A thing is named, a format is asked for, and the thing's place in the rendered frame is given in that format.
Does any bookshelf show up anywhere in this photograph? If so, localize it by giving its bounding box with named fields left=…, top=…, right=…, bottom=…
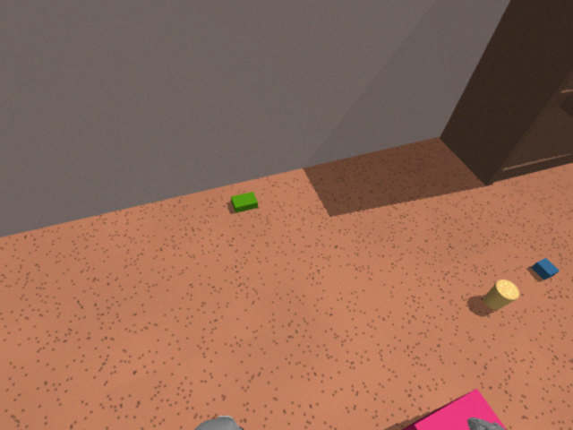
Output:
left=440, top=0, right=573, bottom=186

